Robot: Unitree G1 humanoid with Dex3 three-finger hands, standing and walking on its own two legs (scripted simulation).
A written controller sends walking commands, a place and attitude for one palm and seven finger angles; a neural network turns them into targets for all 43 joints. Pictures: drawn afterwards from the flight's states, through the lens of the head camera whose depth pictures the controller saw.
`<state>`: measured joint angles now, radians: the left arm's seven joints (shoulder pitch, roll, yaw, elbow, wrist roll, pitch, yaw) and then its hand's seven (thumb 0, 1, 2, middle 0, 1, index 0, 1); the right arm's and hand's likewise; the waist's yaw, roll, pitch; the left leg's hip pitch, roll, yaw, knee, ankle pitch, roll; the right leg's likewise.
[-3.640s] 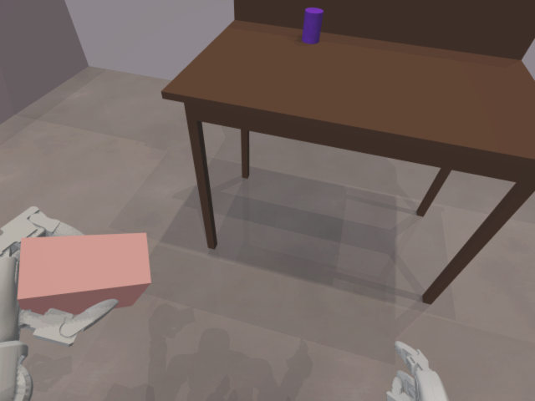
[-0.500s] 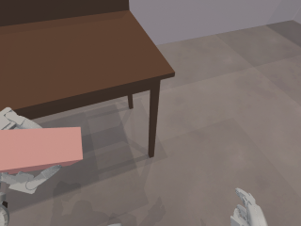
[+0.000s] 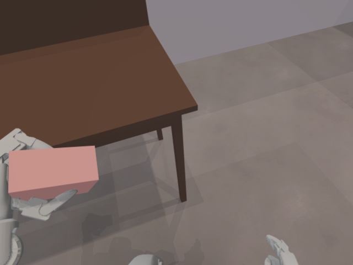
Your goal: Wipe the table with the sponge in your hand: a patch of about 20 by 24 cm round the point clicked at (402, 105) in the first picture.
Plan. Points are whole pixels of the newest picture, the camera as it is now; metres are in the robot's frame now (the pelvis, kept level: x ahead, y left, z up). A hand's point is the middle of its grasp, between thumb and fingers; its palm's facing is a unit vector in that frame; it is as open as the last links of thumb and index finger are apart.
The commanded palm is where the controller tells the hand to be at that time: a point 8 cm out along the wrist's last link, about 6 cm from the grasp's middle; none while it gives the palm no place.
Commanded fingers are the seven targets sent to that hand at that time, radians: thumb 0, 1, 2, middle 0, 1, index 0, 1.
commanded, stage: take the last steps up to it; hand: left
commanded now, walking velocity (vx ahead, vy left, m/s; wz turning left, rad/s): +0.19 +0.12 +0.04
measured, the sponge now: (67, 173) +0.23 +0.20 +0.16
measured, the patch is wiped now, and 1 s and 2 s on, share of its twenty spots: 0.00 0.00 0.00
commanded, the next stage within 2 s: come to a stop and stand still in 0.24 s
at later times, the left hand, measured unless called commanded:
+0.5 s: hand (52, 139) +0.29 +0.24 +0.19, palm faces +0.39 -0.82 -0.42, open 9.9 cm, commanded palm +0.23 +0.29 +0.18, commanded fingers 0.00 0.10 1.30 -1.20 -1.60 -1.20 -1.60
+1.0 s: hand (50, 161) +0.25 +0.23 +0.18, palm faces +0.40 -0.80 -0.45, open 9.9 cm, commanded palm +0.19 +0.27 +0.18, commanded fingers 0.00 0.10 1.30 -1.20 -1.60 -1.20 -1.60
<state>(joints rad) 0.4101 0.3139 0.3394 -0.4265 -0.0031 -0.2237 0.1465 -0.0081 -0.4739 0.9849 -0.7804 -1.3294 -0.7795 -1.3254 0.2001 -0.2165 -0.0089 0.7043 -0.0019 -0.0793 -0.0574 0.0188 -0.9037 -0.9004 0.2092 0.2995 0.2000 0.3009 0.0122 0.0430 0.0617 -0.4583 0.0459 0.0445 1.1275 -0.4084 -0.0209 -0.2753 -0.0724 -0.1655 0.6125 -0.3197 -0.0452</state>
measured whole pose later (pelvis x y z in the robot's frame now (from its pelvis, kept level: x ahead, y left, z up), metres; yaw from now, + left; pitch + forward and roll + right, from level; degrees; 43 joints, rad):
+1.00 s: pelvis +0.04 -0.01 +0.00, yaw +2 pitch +0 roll +1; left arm 0.52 0.39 0.36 -0.57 -0.01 -0.20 0.18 -0.01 -0.47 0.99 -0.78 -1.33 -0.78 -1.33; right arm 0.19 -0.27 -0.05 0.56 0.00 -0.03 -0.08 0.02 -0.91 -0.90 0.20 0.30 0.19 0.30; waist -0.02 -0.02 0.05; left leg -0.19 0.04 0.05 0.48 -0.30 -0.02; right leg -0.34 -0.03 -0.13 0.53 -0.19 -0.05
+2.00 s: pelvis -0.04 -0.01 +0.00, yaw +0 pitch -3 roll +0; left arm 0.19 0.48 0.44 -0.26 -0.03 -0.25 0.09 -0.01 -0.48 0.99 -0.78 -1.34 -0.78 -1.33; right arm 0.25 -0.20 0.01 0.63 0.00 -0.13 -0.05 0.02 -0.91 -0.90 0.21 0.30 0.20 0.30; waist 0.06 -0.02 0.06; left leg -0.28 0.01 0.01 0.56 -0.29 0.01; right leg -0.33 0.02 -0.04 0.46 -0.10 -0.04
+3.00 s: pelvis +0.15 +0.09 -0.02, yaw -1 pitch -2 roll +1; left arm 0.43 0.41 0.43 -0.58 -0.02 -0.27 0.11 -0.01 -0.47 1.00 -0.77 -1.34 -0.77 -1.34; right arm 0.23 -0.23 -0.04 0.59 0.00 -0.12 -0.02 0.02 -0.91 -0.90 0.21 0.30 0.20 0.30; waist 0.02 -0.05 0.11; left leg -0.39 0.07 0.05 0.66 -0.24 -0.01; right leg -0.28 -0.07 -0.06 0.75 -0.44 0.01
